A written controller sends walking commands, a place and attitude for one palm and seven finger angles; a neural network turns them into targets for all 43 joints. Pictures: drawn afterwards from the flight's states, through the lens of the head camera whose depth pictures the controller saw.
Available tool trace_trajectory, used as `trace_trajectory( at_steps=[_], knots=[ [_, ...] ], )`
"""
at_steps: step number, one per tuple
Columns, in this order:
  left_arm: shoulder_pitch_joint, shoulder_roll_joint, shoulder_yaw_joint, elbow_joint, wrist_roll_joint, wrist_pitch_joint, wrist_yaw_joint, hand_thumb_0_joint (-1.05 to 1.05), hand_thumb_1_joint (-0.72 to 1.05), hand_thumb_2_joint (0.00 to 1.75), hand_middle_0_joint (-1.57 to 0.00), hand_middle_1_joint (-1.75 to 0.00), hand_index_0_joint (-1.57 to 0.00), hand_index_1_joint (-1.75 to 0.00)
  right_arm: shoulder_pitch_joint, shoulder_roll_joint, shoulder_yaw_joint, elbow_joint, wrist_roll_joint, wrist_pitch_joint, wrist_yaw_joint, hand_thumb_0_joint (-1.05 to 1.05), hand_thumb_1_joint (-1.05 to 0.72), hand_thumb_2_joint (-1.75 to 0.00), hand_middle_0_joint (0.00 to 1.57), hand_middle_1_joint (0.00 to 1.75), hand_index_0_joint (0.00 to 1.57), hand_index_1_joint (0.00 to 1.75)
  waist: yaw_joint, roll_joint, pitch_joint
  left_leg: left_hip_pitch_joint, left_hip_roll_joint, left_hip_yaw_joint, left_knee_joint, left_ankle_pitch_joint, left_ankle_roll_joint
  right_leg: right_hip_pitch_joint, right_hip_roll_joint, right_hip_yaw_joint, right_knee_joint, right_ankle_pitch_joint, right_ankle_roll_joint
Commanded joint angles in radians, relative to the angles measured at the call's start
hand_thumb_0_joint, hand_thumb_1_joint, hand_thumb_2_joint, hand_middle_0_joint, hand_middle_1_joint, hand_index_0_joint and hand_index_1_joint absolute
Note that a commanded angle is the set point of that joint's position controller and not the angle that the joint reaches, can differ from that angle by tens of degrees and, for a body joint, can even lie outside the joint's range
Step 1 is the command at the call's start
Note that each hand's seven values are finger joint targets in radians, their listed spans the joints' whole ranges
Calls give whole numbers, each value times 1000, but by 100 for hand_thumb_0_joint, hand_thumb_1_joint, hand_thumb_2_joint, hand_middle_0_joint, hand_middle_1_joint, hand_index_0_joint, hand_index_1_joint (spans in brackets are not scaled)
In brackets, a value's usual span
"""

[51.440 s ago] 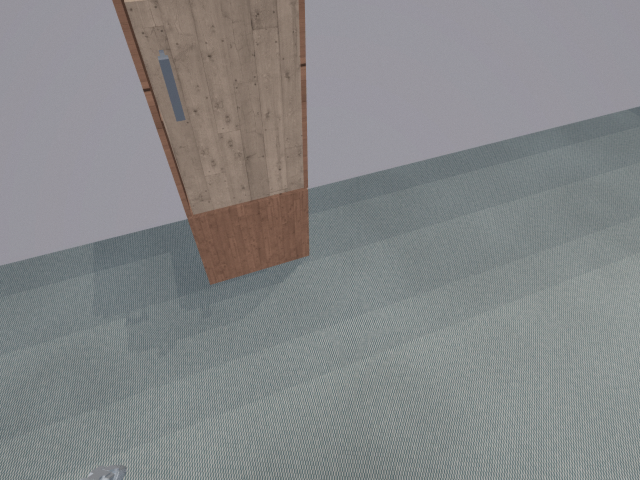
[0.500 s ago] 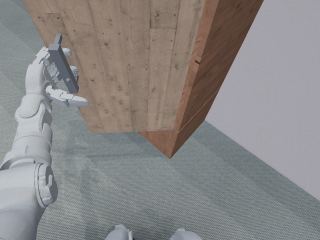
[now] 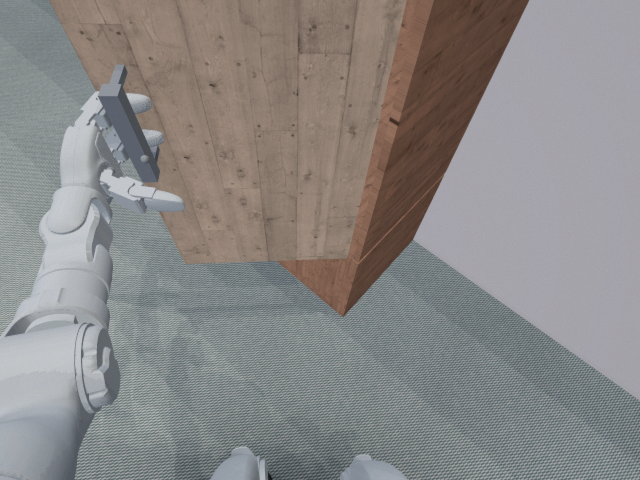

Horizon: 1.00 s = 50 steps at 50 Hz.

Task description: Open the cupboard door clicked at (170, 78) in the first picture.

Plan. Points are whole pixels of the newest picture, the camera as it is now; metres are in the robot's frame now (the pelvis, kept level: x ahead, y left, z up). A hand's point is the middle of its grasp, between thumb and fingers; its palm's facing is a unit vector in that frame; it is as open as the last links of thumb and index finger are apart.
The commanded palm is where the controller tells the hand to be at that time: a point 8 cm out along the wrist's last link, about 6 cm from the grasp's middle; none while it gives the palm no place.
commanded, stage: close the thumb around the handle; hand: left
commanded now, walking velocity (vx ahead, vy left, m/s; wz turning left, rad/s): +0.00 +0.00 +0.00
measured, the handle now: (136, 127) +0.55 +0.21 +0.10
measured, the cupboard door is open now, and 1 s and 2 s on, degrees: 45 46 93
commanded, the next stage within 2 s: pull the door open along its arc in 0.70 s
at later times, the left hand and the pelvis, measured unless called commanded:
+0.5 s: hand (143, 157) +0.49 +0.19 +0.10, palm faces +0.02 -1.00 -0.01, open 7.6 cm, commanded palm +0.46 +0.24 +0.09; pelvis +0.00 +0.00 +0.00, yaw +0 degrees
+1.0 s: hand (145, 160) +0.49 +0.18 +0.10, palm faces +0.00 -1.00 +0.00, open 5.7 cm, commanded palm +0.44 +0.24 +0.09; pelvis +0.01 +0.00 +0.00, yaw -1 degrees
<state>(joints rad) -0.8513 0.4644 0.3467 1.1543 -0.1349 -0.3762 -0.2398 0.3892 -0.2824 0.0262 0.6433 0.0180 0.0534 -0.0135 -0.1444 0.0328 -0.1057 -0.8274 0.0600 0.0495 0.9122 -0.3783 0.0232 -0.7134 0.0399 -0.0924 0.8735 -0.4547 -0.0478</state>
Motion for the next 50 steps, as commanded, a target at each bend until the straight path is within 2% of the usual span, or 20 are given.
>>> trace_trajectory(
  at_steps=[1, 8, 9, 12, 14, 15, 17, 20, 25, 27, 29, 31, 33, 37, 38, 40, 41, 42, 47, 50],
  knots=[
    [-452, 241, 33, -210, -8, -63, 11, 0, -44, 32, -30, -121, -30, -121, 129, -164, -62, -53, -1, -17, -12, 0, -90, -90, 20, 30, 20, 30, -6, 70, -401, 392, -38, -85, -61, 306, 21, 48, 21, 81, -114, 375, 36],
    [-465, 222, 19, -232, -8, -68, 10, 0, -5, 49, -33, -125, -33, -125, 130, -158, -61, -57, 0, -15, -12, 0, -90, -90, 20, 30, 20, 30, -13, 57, -398, 386, -43, -80, -61, 319, 26, 72, 22, 85, -117, 406, 36],
    [-441, 223, 25, -235, -9, -69, 9, 0, 0, 52, -34, -125, -34, -125, 127, -160, -65, -59, 1, -15, -10, 0, -90, -90, 20, 30, 20, 30, -3, 66, -420, 398, -42, -78, -62, 314, 24, 69, 22, 86, -118, 399, 37],
    [-438, 227, 28, -230, -14, -66, 7, 0, 17, 59, -35, -127, -35, -127, 127, -161, -64, -57, 1, -16, -11, 0, -90, -90, 20, 30, 20, 30, -6, 48, -405, 386, -42, -76, -65, 305, 25, 77, 23, 89, -125, 398, 39],
    [-415, 258, 55, -231, -14, -71, 4, 0, 28, 64, -36, -128, -36, -128, 128, -162, -64, -59, 1, -15, -13, 0, -90, -90, 20, 30, 20, 30, 5, 49, -425, 374, -46, -69, -61, 323, 28, 109, 20, 97, -120, 435, 40],
    [-413, 271, 60, -218, -11, -66, 3, 0, 34, 66, -36, -129, -36, -129, 126, -162, -61, -58, 2, -12, -14, 0, -90, -90, 20, 30, 20, 30, 3, 52, -402, 361, -44, -69, -62, 316, 26, 101, 19, 94, -119, 429, 39],
    [-441, 226, 18, -218, -11, -59, -4, 0, 45, 71, -37, -130, -37, -130, 122, -157, -60, -60, 4, -13, -15, 0, -90, -90, 20, 30, 20, 30, -14, 40, -374, 355, -44, -70, -66, 290, 28, 82, 20, 94, -128, 405, 43],
    [-455, 271, 53, -220, -15, -58, -2, 0, 62, 78, -38, -132, -38, -132, 128, -164, -60, -55, 3, -14, -18, 0, -90, -90, 20, 30, 20, 30, -11, 53, -396, 360, -43, -70, -62, 300, 28, 88, 19, 98, -125, 411, 42],
    [-423, 263, 58, -241, -17, -67, -7, 0, 90, 90, -40, -135, -40, -135, 132, -161, -63, -59, -1, -15, -15, 0, -90, -90, 20, 30, 20, 30, 6, 79, -438, 405, -41, -75, -60, 357, 23, 91, 22, 85, -111, 443, 37],
    [-409, 241, 41, -225, -20, -60, -12, 0, 90, 90, -40, -135, -40, -135, 127, -160, -62, -61, 2, -13, -13, 0, -90, -90, 20, 30, 20, 30, -1, 64, -409, 393, -41, -72, -60, 342, 24, 81, 23, 85, -118, 430, 38],
    [-419, 258, 50, -204, -21, -52, -13, 0, 90, 90, -40, -135, -40, -135, 130, -165, -61, -59, 3, -10, -16, 0, -90, -90, 20, 30, 20, 30, -11, 27, -383, 356, -42, -69, -63, 322, 29, 93, 21, 91, -123, 434, 43],
    [-423, 259, 48, -223, -18, -48, -13, 0, 90, 90, -40, -135, -40, -135, 126, -164, -61, -66, 2, -9, -16, 0, -90, -90, 20, 30, 20, 30, -2, 66, -400, 366, -45, -66, -66, 319, 28, 96, 19, 96, -124, 430, 41],
    [-393, 289, 83, -222, -18, -50, -8, 0, 90, 90, -40, -135, -40, -135, 133, -166, -62, -68, -1, -7, -17, 0, -90, -90, 20, 30, 20, 30, 10, 57, -414, 378, -44, -71, -60, 347, 27, 101, 22, 88, -113, 441, 36],
    [-408, 238, 40, -236, -12, -52, 1, 0, 90, 90, -40, -135, -40, -135, 123, -158, -62, -73, 0, -5, -14, 0, -90, -90, 20, 30, 20, 30, 3, 76, -399, 396, -40, -73, -63, 347, 21, 70, 22, 81, -114, 425, 38],
    [-415, 227, 35, -233, -13, -56, 5, 0, 90, 90, -40, -135, -40, -135, 133, -159, -61, -70, -2, -5, -12, 0, -90, -90, 20, 30, 20, 30, -1, 57, -396, 403, -40, -80, -61, 357, 24, 63, 25, 76, -110, 424, 35],
    [-414, 257, 48, -197, -5, -47, 11, 0, 90, 90, -40, -135, -40, -135, 128, -165, -61, -67, -1, -4, -14, 0, -90, -90, 20, 30, 20, 30, -6, 47, -371, 367, -39, -76, -65, 309, 23, 57, 22, 83, -117, 391, 39],
    [-415, 205, 12, -203, -8, -43, 9, 0, 90, 90, -40, -135, -40, -135, 125, -158, -60, -73, 0, -5, -12, 0, -90, -90, 20, 30, 20, 30, -13, 37, -364, 366, -41, -75, -69, 294, 25, 53, 23, 81, -123, 378, 40],
    [-381, 205, 24, -195, -12, -40, 7, 0, 90, 90, -40, -135, -40, -135, 124, -160, -63, -76, 0, -7, -12, 0, -90, -90, 20, 30, 20, 30, -2, 18, -366, 356, -42, -72, -69, 283, 25, 66, 23, 82, -125, 374, 40],
    [-279, 190, 27, -283, -31, -39, -7, 0, 90, 90, -40, -135, -40, -135, 110, -154, -66, -102, 2, -3, -6, 0, -90, -90, 20, 30, 20, 30, 38, 49, -433, 394, -44, -62, -75, 356, 22, 127, 21, 78, -110, 452, 35],
    [-161, 166, 31, -326, -48, -32, -9, 0, 90, 90, -40, -135, -40, -135, 94, -149, -68, -122, 6, 0, 0, 0, -90, -90, 20, 30, 20, 30, 62, 25, -432, 395, -47, -54, -84, 380, 23, 165, 23, 76, -112, 495, 34]
  ],
)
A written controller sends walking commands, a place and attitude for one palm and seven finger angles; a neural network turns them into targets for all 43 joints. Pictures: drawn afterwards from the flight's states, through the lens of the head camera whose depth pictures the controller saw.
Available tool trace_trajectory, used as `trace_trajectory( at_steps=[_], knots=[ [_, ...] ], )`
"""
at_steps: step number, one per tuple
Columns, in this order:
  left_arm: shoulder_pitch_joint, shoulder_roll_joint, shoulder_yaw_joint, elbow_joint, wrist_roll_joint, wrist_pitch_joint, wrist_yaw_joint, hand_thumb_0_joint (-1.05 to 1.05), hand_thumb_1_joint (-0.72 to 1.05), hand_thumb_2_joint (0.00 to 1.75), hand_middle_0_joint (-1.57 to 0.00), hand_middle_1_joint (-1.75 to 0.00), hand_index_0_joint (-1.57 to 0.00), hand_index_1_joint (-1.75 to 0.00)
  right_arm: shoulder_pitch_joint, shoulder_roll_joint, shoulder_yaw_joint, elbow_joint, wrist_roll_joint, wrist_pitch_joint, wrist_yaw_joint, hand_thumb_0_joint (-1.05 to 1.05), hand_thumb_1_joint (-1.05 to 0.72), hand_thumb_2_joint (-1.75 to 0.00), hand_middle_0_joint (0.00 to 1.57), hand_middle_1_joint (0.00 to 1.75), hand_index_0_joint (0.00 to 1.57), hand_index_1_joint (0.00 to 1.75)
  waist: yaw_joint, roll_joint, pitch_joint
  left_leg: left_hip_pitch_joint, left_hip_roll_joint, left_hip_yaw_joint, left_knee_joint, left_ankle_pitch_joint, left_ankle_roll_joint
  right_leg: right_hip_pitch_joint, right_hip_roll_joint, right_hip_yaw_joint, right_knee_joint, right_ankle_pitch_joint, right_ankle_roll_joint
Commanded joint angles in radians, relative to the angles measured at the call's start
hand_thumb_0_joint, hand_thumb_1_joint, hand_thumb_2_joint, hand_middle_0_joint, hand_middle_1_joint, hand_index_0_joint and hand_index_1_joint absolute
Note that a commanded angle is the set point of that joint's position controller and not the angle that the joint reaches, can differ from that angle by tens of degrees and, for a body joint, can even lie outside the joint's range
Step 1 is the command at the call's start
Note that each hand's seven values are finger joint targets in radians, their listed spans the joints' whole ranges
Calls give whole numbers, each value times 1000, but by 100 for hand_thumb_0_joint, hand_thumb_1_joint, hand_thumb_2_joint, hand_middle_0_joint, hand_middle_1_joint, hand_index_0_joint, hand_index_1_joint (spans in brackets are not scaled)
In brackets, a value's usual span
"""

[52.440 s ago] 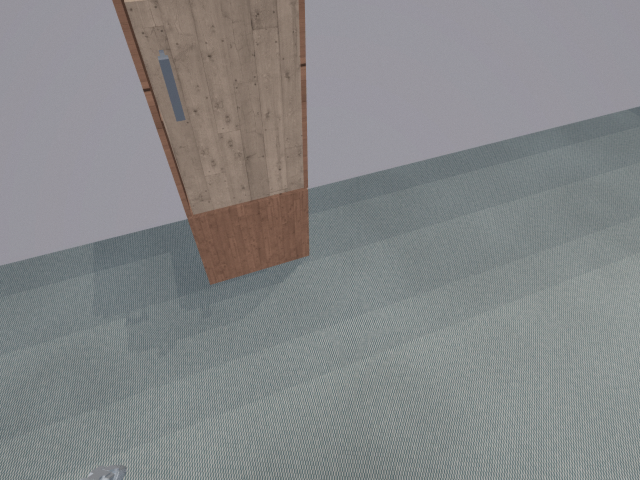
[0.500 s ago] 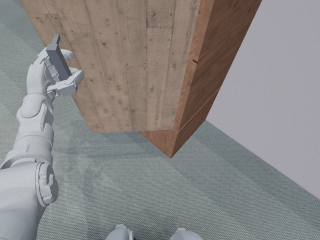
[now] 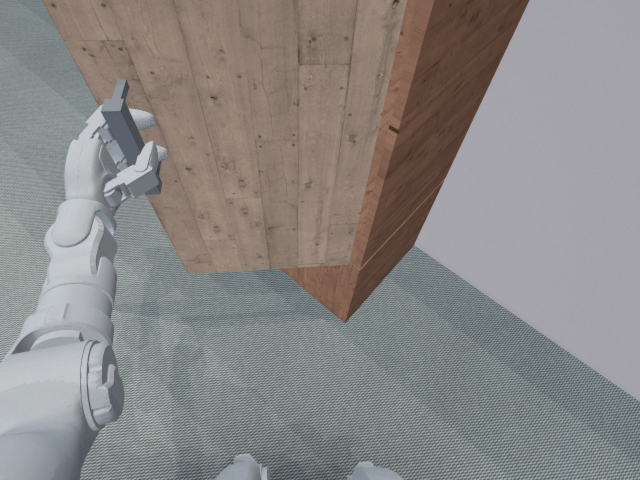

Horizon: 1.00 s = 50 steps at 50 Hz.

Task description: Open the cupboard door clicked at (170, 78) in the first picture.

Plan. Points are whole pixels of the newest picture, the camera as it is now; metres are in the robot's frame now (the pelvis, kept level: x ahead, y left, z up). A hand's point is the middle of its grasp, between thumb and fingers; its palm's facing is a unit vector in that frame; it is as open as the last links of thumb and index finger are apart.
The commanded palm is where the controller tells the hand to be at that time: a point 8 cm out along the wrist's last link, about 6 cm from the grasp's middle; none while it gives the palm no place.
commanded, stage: pull the door open along its arc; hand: left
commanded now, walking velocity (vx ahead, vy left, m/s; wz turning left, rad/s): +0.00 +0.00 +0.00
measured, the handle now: (138, 140) +0.53 +0.21 +0.09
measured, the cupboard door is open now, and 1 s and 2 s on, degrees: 46 93 91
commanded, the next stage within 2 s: open thumb and fingers to let go in 0.86 s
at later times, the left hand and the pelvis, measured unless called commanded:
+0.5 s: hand (193, 259) +0.35 +0.12 +0.10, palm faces +0.39 -0.92 +0.07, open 6.1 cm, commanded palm +0.29 +0.16 +0.09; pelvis +0.00 -0.01 +0.01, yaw +2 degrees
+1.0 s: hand (277, 331) +0.26 +0.03 +0.10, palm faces +0.33 -0.94 -0.02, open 5.9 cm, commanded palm +0.22 +0.08 +0.09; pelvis +0.00 -0.04 +0.02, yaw +4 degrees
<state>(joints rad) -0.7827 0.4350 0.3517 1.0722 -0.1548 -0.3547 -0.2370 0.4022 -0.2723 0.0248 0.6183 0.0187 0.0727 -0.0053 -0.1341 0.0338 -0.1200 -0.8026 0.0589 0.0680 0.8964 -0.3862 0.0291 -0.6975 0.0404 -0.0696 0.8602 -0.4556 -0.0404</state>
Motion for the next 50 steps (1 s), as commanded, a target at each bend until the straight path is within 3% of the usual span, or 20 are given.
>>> trace_trajectory(
  at_steps=[1, 9, 11, 12, 13, 18, 20, 22, 24, 26, 28, 32, 33, 36, 38, 39, 41, 44, 48, 50],
  knots=[
    [-191, 177, 15, -275, -35, -49, -13, 0, 90, 90, -40, -135, -40, -135, 71, -156, -67, -108, 9, -18, -8, 0, -90, -90, 20, 30, 20, 30, 55, 13, -404, 367, -47, -66, -74, 386, 19, 159, 21, 53, -105, 503, 28],
    [211, 36, -63, -649, -88, -12, 20, 0, 90, 90, -40, -135, -40, -135, -24, -133, -72, -174, 29, -47, 11, 0, -90, -90, 20, 30, 20, 30, 111, 27, -347, 440, -44, -55, -121, 469, 13, 227, 17, 38, -122, 572, 24],
    [313, -11, -87, -719, -97, 3, 36, 0, 90, 90, -40, -135, -40, -135, -48, -125, -71, -186, 30, -57, 13, 0, -90, -90, 20, 30, 20, 30, 113, -19, -311, 437, -45, -51, -132, 450, 14, 235, 16, 36, -133, 575, 30],
    [291, -41, 50, -788, -163, 18, 176, 0, 90, 90, -40, -135, -40, -135, -93, -94, -70, -187, 22, -70, 12, 0, -90, -90, 20, 30, 20, 30, 198, -50, -292, 386, -49, -44, -147, 418, 2, 254, 14, 18, -148, 527, 30],
    [318, -83, -22, -812, -124, 27, 253, 0, 90, 90, -40, -135, -40, -135, -102, -100, -65, -181, 18, -83, 15, 0, -90, -90, 20, 30, 20, 30, 160, -41, -246, 390, -50, -48, -153, 389, 0, 243, 16, 16, -148, 493, 30],
    [412, -235, -137, -946, 7, 62, 521, 0, 90, 90, -40, -135, -40, -135, -146, -78, -63, -170, -25, -91, 33, 0, -90, -90, 20, 30, 20, 30, 152, -71, -240, 411, -47, -55, -152, 374, -6, 243, 1, 15, -142, 458, 29],
    [422, -320, -220, -1000, 70, 83, 615, 0, 90, 90, -40, -135, -40, -135, -183, -63, -60, -176, -39, -84, 40, 0, -90, -90, 20, 30, 20, 30, 152, -28, -249, 432, -48, -53, -155, 362, -10, 239, -11, 18, -144, 439, 26],
    [437, -379, -286, -1021, 137, 118, 708, 0, 90, 90, -40, -135, -40, -135, -210, -57, -57, -181, -50, -69, 43, 0, -90, -90, 20, 30, 20, 30, 144, -50, -233, 431, -48, -58, -158, 334, -9, 237, -18, 18, -155, 406, 24],
    [465, -439, -372, -1049, 190, 152, 759, 0, 90, 90, -40, -135, -40, -135, -221, -53, -59, -188, -59, -50, 41, 0, -90, -90, 20, 30, 20, 30, 125, -72, -214, 435, -46, -61, -164, 310, -7, 240, -23, 23, -172, 391, 25],
    [480, -490, -441, -1088, 214, 172, 771, 0, 90, 90, -40, -135, -40, -135, -239, -45, -59, -195, -61, -36, 33, 0, -90, -90, 20, 30, 20, 30, 115, -59, -208, 458, -44, -60, -167, 300, -8, 244, -26, 27, -186, 391, 21],
    [487, -514, -486, -1114, 226, 179, 770, 0, 90, 90, -40, -135, -40, -135, -246, -40, -59, -195, -64, -27, 23, 0, -90, -90, 20, 30, 20, 30, 100, -109, -189, 461, -43, -66, -170, 286, -6, 255, -31, 34, -206, 395, 24],
    [570, -575, -560, -1169, 219, 181, 761, 0, 90, 90, -40, -135, -40, -135, -288, -22, -48, -209, -62, -27, 16, 0, -90, -90, 20, 30, 20, 30, 107, -92, -158, 465, -49, -67, -177, 259, -9, 275, -47, 45, -228, 404, 27],
    [594, -581, -572, -1161, 225, 183, 761, 0, 90, 90, -40, -135, -40, -135, -286, -20, -46, -209, -63, -27, 14, 0, -90, -90, 20, 30, 20, 30, 106, -119, -131, 457, -48, -73, -182, 247, -7, 275, -47, 44, -237, 387, 26],
    [651, -607, -611, -1202, 239, 178, 767, 0, 90, 90, -40, -135, -40, -135, -309, -10, -41, -220, -64, -34, 16, 0, -90, -90, 20, 30, 20, 30, 114, -83, -126, 458, -55, -74, -177, 224, -6, 274, -58, 57, -247, 367, 28],
    [716, -626, -637, -1212, 250, 184, 767, 0, 90, 90, -40, -135, -40, -135, -310, -7, -41, -226, -65, -42, 19, 0, -90, -90, 20, 30, 20, 30, 116, -132, -118, 452, -57, -79, -172, 222, -4, 288, -64, 64, -260, 377, 31],
    [745, -640, -656, -1238, 249, 183, 765, 0, 90, 90, -40, -135, -40, -135, -320, -4, -40, -232, -62, -47, 20, 0, -90, -90, 20, 30, 20, 30, 118, -119, -124, 458, -58, -78, -172, 224, -4, 294, -69, 70, -262, 388, 33],
    [839, -649, -670, -1289, 235, 188, 757, 0, 90, 90, -40, -135, -40, -135, -327, 3, -38, -242, -59, -57, 24, 0, -90, -90, 20, 30, 20, 30, 129, -103, -130, 464, -61, -75, -169, 230, -5, 319, -73, 71, -267, 416, 34],
    [937, -642, -670, -1334, 212, 197, 746, 0, 90, 90, -40, -135, -40, -135, -338, 6, -31, -253, -58, -70, 26, 0, -90, -90, 20, 30, 20, 30, 140, -142, -100, 450, -69, -78, -165, 215, -7, 339, -86, 91, -296, 423, 42],
    [732, -560, -582, -1302, 210, 192, 787, 0, 90, 90, -40, -135, -40, -135, -360, 3, -22, -214, -68, -77, 7, 0, -90, -90, 20, 30, 20, 30, 118, -152, -25, 418, -82, -87, -141, 163, -7, 279, -106, 140, -341, 322, 51],
    [760, -578, -579, -1266, 211, 189, 793, 0, 76, 84, -39, -134, -39, -134, -371, 9, -23, -211, -73, -80, 4, 0, -90, -90, 20, 30, 20, 30, 134, -141, -39, 416, -84, -87, -140, 153, -10, 281, -112, 154, -349, 287, 49]
  ],
)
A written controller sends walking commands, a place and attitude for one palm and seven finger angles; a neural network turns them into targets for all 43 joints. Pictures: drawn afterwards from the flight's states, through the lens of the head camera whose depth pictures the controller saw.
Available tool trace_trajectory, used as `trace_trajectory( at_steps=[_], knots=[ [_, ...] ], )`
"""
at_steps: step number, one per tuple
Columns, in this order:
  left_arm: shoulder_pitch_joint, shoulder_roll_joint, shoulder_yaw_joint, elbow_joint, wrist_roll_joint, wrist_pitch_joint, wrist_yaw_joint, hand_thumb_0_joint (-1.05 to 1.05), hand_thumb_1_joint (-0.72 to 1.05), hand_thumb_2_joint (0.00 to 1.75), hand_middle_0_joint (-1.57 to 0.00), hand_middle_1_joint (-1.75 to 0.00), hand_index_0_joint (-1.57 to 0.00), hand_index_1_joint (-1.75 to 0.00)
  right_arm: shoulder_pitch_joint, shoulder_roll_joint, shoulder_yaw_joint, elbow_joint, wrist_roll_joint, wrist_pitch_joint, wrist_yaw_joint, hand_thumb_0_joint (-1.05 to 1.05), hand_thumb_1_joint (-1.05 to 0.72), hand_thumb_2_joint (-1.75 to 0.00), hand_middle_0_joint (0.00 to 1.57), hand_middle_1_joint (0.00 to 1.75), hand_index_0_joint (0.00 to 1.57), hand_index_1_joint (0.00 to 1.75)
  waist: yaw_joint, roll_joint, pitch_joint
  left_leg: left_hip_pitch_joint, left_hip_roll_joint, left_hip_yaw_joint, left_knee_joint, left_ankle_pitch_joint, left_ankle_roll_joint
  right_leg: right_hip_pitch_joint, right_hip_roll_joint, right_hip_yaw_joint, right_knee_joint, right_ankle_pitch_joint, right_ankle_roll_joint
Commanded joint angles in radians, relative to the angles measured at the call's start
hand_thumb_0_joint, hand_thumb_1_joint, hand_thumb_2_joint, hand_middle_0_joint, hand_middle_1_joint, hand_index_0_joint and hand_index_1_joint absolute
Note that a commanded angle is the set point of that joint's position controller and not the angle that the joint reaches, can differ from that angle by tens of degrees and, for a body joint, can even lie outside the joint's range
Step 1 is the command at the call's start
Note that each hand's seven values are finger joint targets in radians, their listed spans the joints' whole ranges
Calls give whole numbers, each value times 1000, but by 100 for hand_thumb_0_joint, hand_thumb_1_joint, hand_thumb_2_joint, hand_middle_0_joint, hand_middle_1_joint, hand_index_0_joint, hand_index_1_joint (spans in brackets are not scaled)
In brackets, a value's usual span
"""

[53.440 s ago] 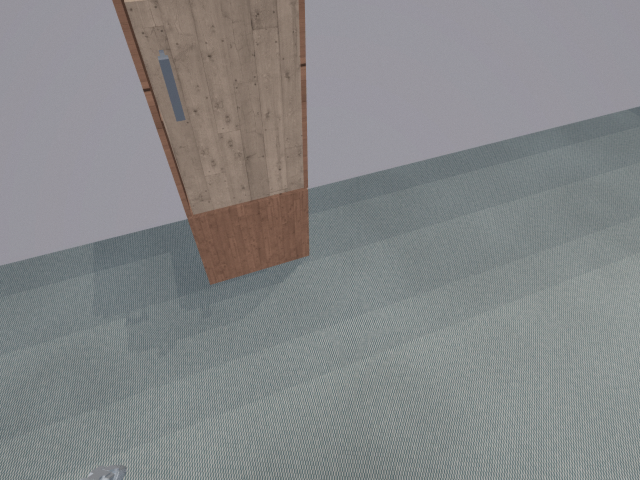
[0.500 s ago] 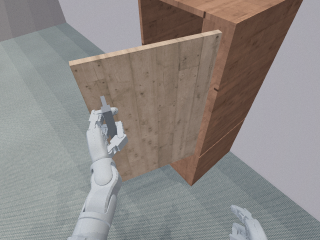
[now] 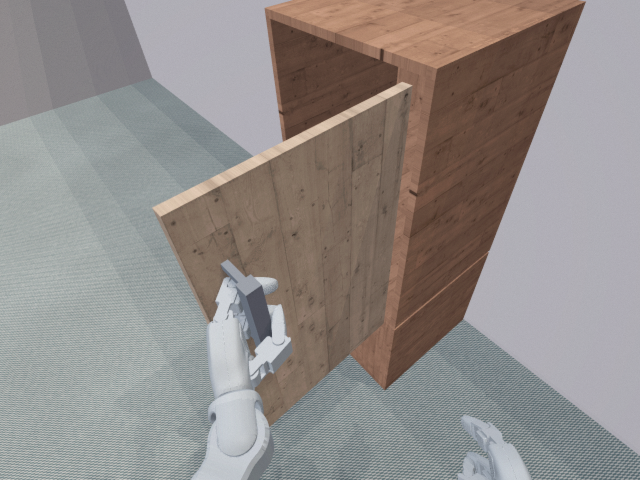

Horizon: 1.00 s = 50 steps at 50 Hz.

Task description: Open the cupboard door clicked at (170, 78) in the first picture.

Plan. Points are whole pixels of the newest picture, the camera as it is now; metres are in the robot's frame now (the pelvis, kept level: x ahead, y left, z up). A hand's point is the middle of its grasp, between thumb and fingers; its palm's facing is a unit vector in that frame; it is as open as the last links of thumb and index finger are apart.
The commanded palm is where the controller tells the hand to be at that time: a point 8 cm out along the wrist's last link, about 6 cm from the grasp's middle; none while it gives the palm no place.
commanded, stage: open thumb and fingers to let go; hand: left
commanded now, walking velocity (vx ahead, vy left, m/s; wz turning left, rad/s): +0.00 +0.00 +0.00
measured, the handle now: (249, 311) +0.31 +0.10 +0.08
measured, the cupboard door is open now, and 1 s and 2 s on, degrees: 93 91 93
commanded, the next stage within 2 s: slide the hand sideways off the handle in 0.78 s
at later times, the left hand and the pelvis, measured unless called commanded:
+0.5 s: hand (271, 331) +0.28 +0.07 +0.08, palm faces +0.29 -0.96 -0.01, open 12.7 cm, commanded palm +0.24 +0.11 +0.07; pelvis +0.01 +0.00 +0.00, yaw +0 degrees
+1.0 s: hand (266, 345) +0.26 +0.07 +0.07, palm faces +0.02 -1.00 -0.05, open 15.4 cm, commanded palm +0.24 +0.11 +0.07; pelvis -0.01 +0.02 -0.01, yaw +0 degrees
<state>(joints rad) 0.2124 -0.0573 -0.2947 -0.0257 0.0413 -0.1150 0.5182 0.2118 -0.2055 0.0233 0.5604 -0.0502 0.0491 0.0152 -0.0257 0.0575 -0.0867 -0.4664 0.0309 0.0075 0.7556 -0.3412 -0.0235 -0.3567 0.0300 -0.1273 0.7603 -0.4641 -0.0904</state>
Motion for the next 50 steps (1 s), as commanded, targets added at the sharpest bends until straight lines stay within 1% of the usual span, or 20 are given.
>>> trace_trajectory(
  at_steps=[1, 4, 6, 9, 10, 13, 18, 20, 23, 30, 33, 35, 38, 40, 44, 45, 46, 47, 49, 50],
  knots=[
    [-235, -90, 68, -162, 14, -53, 37, 0, 69, 81, -38, -133, -38, -133, -176, -57, -20, -152, -4, -57, -16, 0, -90, -90, 20, 30, 20, 30, 29, -173, -80, 79, -57, -29, -4, 114, 43, -53, -102, 212, -246, 308, 101],
    [-212, -84, 70, -170, 14, -65, 22, 0, 48, 72, -37, -130, -37, -130, -162, -59, -27, -151, -3, -57, -16, 0, -90, -90, 20, 30, 20, 30, 35, -173, -130, 83, -55, -28, -12, 151, 43, -12, -103, 209, -217, 412, 104],
    [-213, -105, 42, -179, 21, -68, 9, 0, 34, 66, -36, -129, -36, -129, -148, -62, -29, -155, -2, -57, -12, 0, -90, -90, 20, 30, 20, 30, 25, -152, -138, 93, -53, -25, -8, 170, 45, -18, -100, 194, -193, 475, 107],
    [-182, -90, 53, -190, 16, -75, -6, 0, 13, 57, -35, -127, -35, -127, -136, -65, -34, -161, 0, -51, -11, 0, -90, -90, 20, 30, 20, 30, 29, -175, -164, 91, -51, -25, -12, 191, 45, 9, -99, 183, -170, 552, 112],
    [-182, -100, 38, -202, 20, -74, -10, 0, 6, 54, -34, -126, -34, -126, -137, -66, -33, -167, 1, -50, -9, 0, -90, -90, 20, 30, 20, 30, 27, -153, -165, 97, -51, -23, -11, 200, 46, 4, -95, 177, -160, 571, 110],
    [-184, -99, 39, -200, 18, -70, -10, 0, -15, 45, -32, -124, -32, -124, -128, -69, -32, -172, 1, -47, -10, 0, -90, -90, 20, 30, 20, 30, 22, -183, -155, 89, -50, -27, -9, 197, 47, -4, -91, 161, -152, 569, 110],
    [-188, -103, 25, -226, 22, -71, -7, 0, -50, 30, -30, -120, -30, -120, -127, -71, -32, -179, 2, -46, -12, 0, -90, -90, 20, 30, 20, 30, 22, -149, -172, 98, -49, -24, 2, 205, 48, -21, -84, 151, -133, 557, 104],
    [-178, -103, 26, -228, 16, -68, -9, 0, -50, 30, -30, -120, -30, -120, -127, -70, -31, -183, 4, -46, -12, 0, -90, -90, 20, 30, 20, 30, 20, -159, -171, 98, -48, -23, 4, 202, 47, -26, -84, 149, -133, 561, 107],
    [-196, -107, 23, -218, 17, -62, -4, 0, -50, 30, -27, -105, -27, -105, -129, -70, -29, -184, 4, -43, -14, 0, -90, -90, 20, 30, 20, 30, 20, -159, -149, 91, -47, -25, 3, 190, 48, -39, -79, 146, -140, 509, 102],
    [-205, -133, 3, -214, 25, -49, 12, 0, -50, 30, -22, -70, -22, -70, -126, -71, -31, -191, 3, -47, -11, 0, -90, -90, 20, 30, 20, 30, 25, -143, -180, 107, -42, -23, 4, 199, 48, -55, -66, 122, -121, 472, 92],
    [-213, -114, 22, -205, 22, -43, 14, 0, -50, 30, -19, -55, -19, -55, -125, -72, -30, -186, 3, -45, -12, 0, -90, -90, 20, 30, 20, 30, 25, -159, -167, 100, -41, -25, 2, 197, 46, -52, -66, 125, -128, 470, 92],
    [-208, -124, 15, -212, 24, -41, 17, 0, -50, 30, -18, -45, -18, -45, -129, -70, -30, -190, 3, -43, -10, 0, -90, -90, 20, 30, 20, 30, 29, -142, -171, 106, -39, -23, -1, 202, 45, -56, -60, 115, -120, 453, 87],
    [-234, -118, 28, -191, 26, -31, 27, 0, -50, 30, -15, -30, -15, -30, -134, -70, -27, -183, 2, -42, -11, 0, -90, -90, 20, 30, 20, 30, 26, -143, -140, 97, -39, -26, 3, 178, 45, -79, -56, 113, -134, 382, 81],
    [-252, -141, 12, -180, 27, -28, 33, 0, -50, 30, -15, -30, -15, -30, -139, -70, -26, -184, 0, -45, -9, 0, -90, -90, 20, 30, 20, 30, 22, -148, -141, 100, -38, -29, 4, 168, 47, -99, -54, 108, -131, 354, 81],
    [-310, -138, 17, -166, 26, -26, 43, 0, -50, 30, -15, -30, -15, -30, -145, -71, -28, -173, -1, -48, -11, 0, -90, -90, 20, 30, 20, 30, 18, -142, -153, 99, -39, -28, 6, 147, 46, -115, -53, 111, -139, 292, 78],
    [-291, -32, -170, -160, 106, -71, -166, 0, -50, 30, -15, -30, -15, -30, -90, -113, -26, -149, 9, -42, 2, 0, -90, -90, 20, 30, 20, 30, -61, -179, -74, 103, -49, -33, -10, 170, 62, -143, -45, 140, -118, 380, 81],
    [-331, 33, -96, -207, 65, -115, -281, 0, -50, 30, -15, -30, -15, -30, -79, -101, -32, -176, 20, -45, -5, 0, -90, -90, 20, 30, 20, 30, -33, -157, -138, 84, -45, -33, -7, 185, 67, -119, -48, 134, -86, 418, 77],
    [-348, 67, -85, -248, 42, -146, -369, 0, -50, 30, -15, -30, -15, -30, -78, -103, -31, -185, 24, -49, -15, 0, -90, -90, 20, 30, 20, 30, -25, -113, -201, 108, -46, -30, -1, 201, 70, -98, -52, 143, -71, 455, 76],
    [-323, 96, -64, -248, -33, -169, -517, 0, -50, 30, -15, -30, -15, -30, -69, -101, -26, -201, 42, -63, -26, 0, -90, -90, 20, 30, 20, 30, -27, -62, -219, 129, -45, -26, 3, 195, 67, -94, -51, 141, -72, 449, 73],
    [-294, 74, -56, -238, -76, -165, -553, 0, -50, 30, -15, -30, -15, -30, -67, -96, -22, -213, 51, -72, -30, 0, -90, -90, 20, 30, 20, 30, -22, -68, -206, 133, -41, -30, -5, 178, 65, -100, -44, 129, -79, 411, 71]
  ],
)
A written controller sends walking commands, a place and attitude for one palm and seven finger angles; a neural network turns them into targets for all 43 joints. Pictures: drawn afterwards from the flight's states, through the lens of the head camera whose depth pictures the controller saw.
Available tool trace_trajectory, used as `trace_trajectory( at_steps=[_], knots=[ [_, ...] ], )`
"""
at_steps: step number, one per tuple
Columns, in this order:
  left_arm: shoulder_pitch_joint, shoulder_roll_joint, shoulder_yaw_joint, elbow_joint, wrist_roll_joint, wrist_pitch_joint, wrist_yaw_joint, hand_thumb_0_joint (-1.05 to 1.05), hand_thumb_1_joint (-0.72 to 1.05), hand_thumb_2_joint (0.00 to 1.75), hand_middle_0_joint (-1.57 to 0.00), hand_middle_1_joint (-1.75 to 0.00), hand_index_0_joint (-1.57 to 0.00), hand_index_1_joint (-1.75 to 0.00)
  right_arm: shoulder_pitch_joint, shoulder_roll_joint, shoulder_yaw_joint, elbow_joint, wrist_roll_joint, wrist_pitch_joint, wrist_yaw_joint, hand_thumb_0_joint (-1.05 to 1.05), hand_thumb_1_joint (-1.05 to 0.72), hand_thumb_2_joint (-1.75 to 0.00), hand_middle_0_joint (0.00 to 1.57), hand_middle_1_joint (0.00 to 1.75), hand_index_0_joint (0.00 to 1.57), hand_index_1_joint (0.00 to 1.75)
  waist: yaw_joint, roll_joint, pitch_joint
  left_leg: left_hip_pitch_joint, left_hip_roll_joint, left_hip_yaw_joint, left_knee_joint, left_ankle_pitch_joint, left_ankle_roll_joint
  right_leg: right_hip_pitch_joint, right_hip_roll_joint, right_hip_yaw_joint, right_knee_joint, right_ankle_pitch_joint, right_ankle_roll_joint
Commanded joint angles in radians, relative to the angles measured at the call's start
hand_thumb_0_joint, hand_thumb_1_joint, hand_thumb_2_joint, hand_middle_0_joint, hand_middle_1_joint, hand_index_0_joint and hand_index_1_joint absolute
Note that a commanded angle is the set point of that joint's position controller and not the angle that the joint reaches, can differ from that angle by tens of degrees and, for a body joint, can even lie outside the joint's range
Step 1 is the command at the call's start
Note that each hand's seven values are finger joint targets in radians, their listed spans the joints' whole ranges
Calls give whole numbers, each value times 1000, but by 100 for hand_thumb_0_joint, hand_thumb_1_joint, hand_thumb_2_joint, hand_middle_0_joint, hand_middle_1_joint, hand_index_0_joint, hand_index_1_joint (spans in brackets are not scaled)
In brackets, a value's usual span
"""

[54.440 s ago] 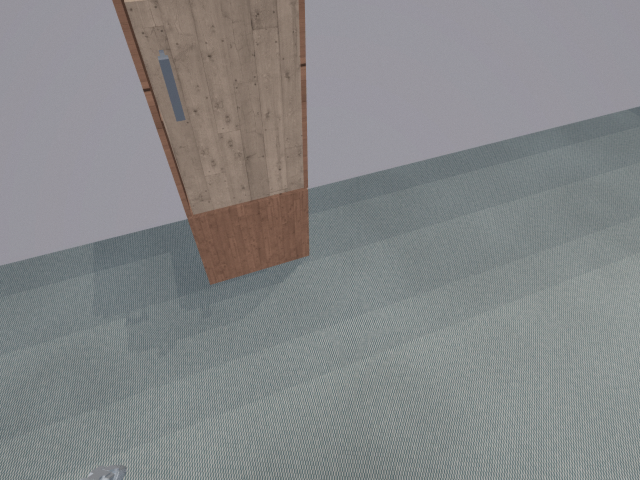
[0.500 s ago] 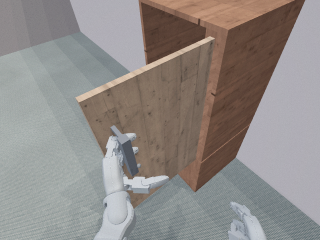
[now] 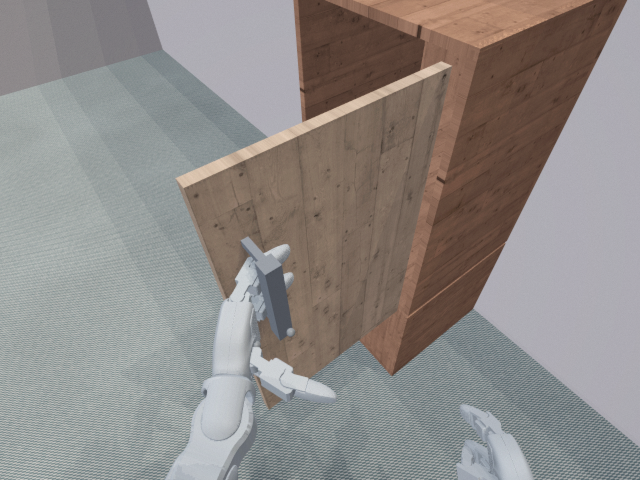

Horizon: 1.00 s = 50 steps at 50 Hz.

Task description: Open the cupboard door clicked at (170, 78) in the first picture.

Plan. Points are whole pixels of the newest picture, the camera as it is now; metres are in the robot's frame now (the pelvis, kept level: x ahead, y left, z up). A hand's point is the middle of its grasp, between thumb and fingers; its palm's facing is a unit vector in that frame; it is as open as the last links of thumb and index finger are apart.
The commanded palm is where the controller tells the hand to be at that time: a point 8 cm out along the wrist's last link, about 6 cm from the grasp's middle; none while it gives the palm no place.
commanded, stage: slide the hand sideways off the handle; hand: left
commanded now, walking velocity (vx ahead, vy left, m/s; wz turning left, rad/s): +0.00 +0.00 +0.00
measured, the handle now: (266, 290) +0.32 +0.09 +0.08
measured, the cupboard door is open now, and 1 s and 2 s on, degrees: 91 93 93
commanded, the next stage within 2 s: draw the hand back to the body in 1.08 s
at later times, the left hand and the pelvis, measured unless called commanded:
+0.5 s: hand (269, 368) +0.23 +0.07 +0.08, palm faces -0.13 -0.99 +0.00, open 16.1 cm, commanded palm +0.20 +0.14 +0.08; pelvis +0.00 +0.01 +0.00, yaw -2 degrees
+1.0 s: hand (216, 409) +0.18 +0.12 +0.08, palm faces -0.08 -1.00 -0.03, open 16.3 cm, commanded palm +0.15 +0.18 +0.08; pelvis +0.00 +0.00 -0.01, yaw -1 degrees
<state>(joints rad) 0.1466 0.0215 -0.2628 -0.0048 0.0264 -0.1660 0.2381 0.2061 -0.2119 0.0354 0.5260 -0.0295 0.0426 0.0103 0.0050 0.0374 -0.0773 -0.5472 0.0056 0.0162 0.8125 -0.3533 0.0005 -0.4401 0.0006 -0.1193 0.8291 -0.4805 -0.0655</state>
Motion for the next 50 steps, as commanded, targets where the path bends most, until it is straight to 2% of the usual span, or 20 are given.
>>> trace_trajectory(
  at_steps=[1, 3, 5, 8, 9, 11, 13, 16, 18, 19, 23, 27, 31, 33, 36, 40, 42, 43, 48, 50],
  knots=[
    [-220, -25, -75, -245, -100, -104, -283, 0, -50, 30, -15, -30, -15, -30, -71, -90, -30, -188, 39, -77, -28, 0, -90, -90, 20, 30, 20, 30, -50, -48, -190, 208, -13, -43, -70, 157, 37, -35, -8, 109, -159, 366, 45],
    [-206, -31, -17, -201, -152, -79, -254, 0, -50, 30, -15, -30, -15, -30, -87, -92, -25, -188, 47, -97, -33, 0, -90, -90, 20, 30, 20, 30, -36, -102, -141, 184, -10, -51, -87, 94, 30, -55, -1, 100, -188, 256, 47],
    [-167, -13, 33, -197, -162, -69, -206, 0, -50, 30, -15, -30, -15, -30, -92, -98, -25, -192, 44, -108, -31, 0, -90, -90, 20, 30, 20, 30, -18, -151, -124, 163, -9, -52, -102, 65, 27, -52, -1, 96, -199, 202, 51],
    [-144, 43, 77, -263, -116, -86, -146, 0, -50, 30, -15, -30, -15, -30, -85, -96, -29, -201, 37, -116, -19, 0, -90, -90, 20, 30, 20, 30, 8, -83, -166, 184, -9, -41, -107, 104, 29, -28, 1, 96, -176, 230, 42],
    [-115, 27, 66, -273, -103, -91, -136, 0, -50, 30, -15, -30, -15, -30, -79, -89, -28, -206, 34, -117, -12, 0, -90, -90, 20, 30, 20, 30, 8, -81, -176, 191, -8, -39, -109, 122, 29, -22, 2, 89, -163, 253, 40],
    [-50, 29, 69, -271, -96, -95, -127, 0, -50, 30, -15, -30, -15, -30, -76, -90, -26, -214, 32, -115, -4, 0, -90, -90, 20, 30, 20, 30, 7, -83, -141, 172, -5, -33, -107, 116, 28, -32, 4, 90, -164, 257, 41],
    [-36, 69, 101, -273, -83, -100, -126, 0, -50, 30, -15, -30, -15, -30, -74, -96, -29, -213, 30, -110, -5, 0, -90, -90, 20, 30, 20, 30, 7, -96, -125, 155, -5, -29, -103, 104, 29, -32, 4, 102, -171, 240, 41],
    [25, 57, 86, -327, -88, -110, -137, 0, -50, 30, -15, -30, -15, -30, -76, -91, -29, -231, 31, -115, -1, 0, -90, -90, 20, 30, 20, 30, 9, -59, -121, 157, -4, -22, -101, 95, 29, -39, 5, 104, -170, 232, 41],
    [67, 73, 107, -336, -98, -110, -148, 0, -50, 30, -15, -30, -15, -30, -67, -95, -30, -232, 31, -115, -4, 0, -90, -90, 20, 30, 20, 30, 7, -95, -124, 147, -4, -24, -98, 100, 29, -26, 7, 104, -171, 241, 43],
    [77, 70, 102, -355, -103, -112, -155, 0, -50, 30, -15, -30, -15, -30, -75, -94, -30, -239, 33, -117, -5, 0, -90, -90, 20, 30, 20, 30, 5, -77, -109, 141, -5, -22, -96, 96, 29, -34, 6, 109, -172, 242, 45],
    [124, 84, 112, -388, -117, -118, -183, 0, -50, 30, -15, -30, -15, -30, -60, -99, -31, -238, 34, -127, -11, 0, -90, -90, 20, 30, 20, 30, -8, -74, -101, 131, -7, -24, -78, 102, 31, -44, 6, 112, -167, 259, 49],
    [241, 104, 142, -440, -137, -136, -212, 0, -50, 30, -15, -30, -15, -30, -43, -100, -38, -248, 35, -142, -12, 0, -90, -90, 20, 30, 20, 30, 3, -78, -136, 126, -9, -24, -62, 139, 31, -27, 6, 107, -139, 336, 53],
    [294, 122, 150, -488, -146, -153, -245, 0, -50, 30, -15, -30, -15, -30, -28, -103, -42, -255, 38, -153, -13, 0, -90, -90, 20, 30, 20, 30, -7, -59, -134, 113, -11, -24, -40, 154, 31, -39, 5, 110, -121, 371, 57],
    [323, 127, 150, -494, -151, -159, -261, 0, -50, 30, -15, -30, -15, -30, -20, -106, -45, -260, 39, -159, -15, 0, -90, -90, 20, 30, 20, 30, -12, -83, -127, 100, -11, -30, -27, 153, 33, -46, 4, 116, -117, 384, 62],
    [387, 145, 169, -525, -164, -172, -288, 0, -50, 30, -15, -30, -15, -30, -12, -107, -51, -267, 42, -165, -18, 0, -90, -90, 20, 30, 20, 30, -10, -80, -143, 84, -14, -30, -9, 160, 31, -41, -2, 122, -103, 423, 69],
    [399, 155, 175, -538, -177, -176, -321, 0, -50, 30, -15, -30, -15, -30, -9, -110, -52, -274, 44, -169, -26, 0, -90, -90, 20, 30, 20, 30, -19, -91, -122, 51, -16, -35, 10, 131, 32, -68, -6, 133, -103, 383, 75],
    [430, 180, 215, -522, -192, -176, -338, 0, -50, 30, -15, -30, -15, -30, -11, -110, -55, -272, 46, -170, -33, 0, -90, -90, 20, 30, 20, 30, -12, -97, -111, 25, -17, -34, 23, 109, 29, -67, -13, 153, -115, 357, 79],
    [427, 195, 231, -542, -196, -181, -345, 0, -50, 30, -15, -30, -15, -30, -13, -111, -56, -271, 49, -170, -35, 0, -90, -90, 20, 30, 20, 30, -7, -78, -131, 31, -19, -35, 32, 127, 30, -55, -15, 167, -113, 382, 79],
    [453, 217, 280, -536, -235, -187, -384, 0, -50, 30, -15, -30, -15, -30, -21, -108, -57, -271, 54, -175, -49, 0, -90, -90, 20, 30, 20, 30, -1, -79, -123, 10, -19, -37, 50, 121, 28, -57, -20, 182, -116, 383, 87],
    [461, 217, 288, -531, -248, -190, -400, 0, -50, 30, -15, -30, -15, -30, -17, -109, -57, -267, 57, -179, -51, 0, -90, -90, 20, 30, 20, 30, 0, -78, -127, 10, -18, -39, 44, 122, 27, -56, -18, 168, -109, 378, 84]
  ],
)
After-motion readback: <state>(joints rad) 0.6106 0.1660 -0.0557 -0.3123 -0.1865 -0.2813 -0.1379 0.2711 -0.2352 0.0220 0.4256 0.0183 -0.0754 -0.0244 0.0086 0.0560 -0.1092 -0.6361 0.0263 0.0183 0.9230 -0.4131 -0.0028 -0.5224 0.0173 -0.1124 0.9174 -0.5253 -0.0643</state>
